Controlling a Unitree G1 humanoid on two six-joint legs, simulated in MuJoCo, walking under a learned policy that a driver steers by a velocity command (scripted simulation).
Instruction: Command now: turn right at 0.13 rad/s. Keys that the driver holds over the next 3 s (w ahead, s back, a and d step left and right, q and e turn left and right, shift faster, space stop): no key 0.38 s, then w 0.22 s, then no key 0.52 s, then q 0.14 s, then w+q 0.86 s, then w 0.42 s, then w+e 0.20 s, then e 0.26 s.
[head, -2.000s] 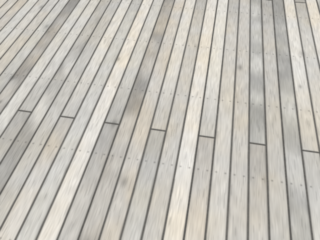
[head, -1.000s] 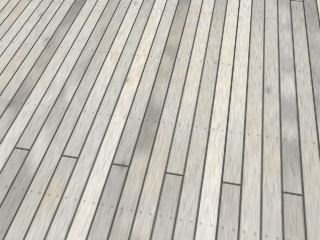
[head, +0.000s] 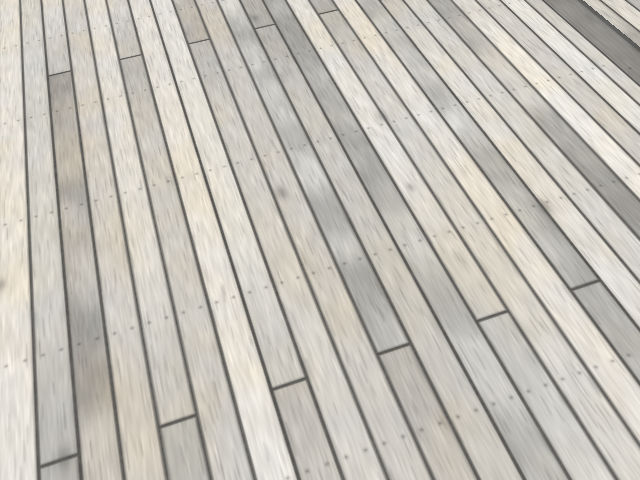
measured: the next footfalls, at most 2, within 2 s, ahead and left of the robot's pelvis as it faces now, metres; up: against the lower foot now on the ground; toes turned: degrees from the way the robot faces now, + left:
left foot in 0.10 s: +0.03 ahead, +0.15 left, +0.00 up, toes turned +0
left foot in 0.96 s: +0.24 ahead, +0.12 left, +0.00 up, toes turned +0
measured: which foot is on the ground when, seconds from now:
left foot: up 0.00-0.08, down 0.10-0.64, up 0.66-0.94, down 0.96-1.00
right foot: down 0.00-0.98, up 1.00-1.00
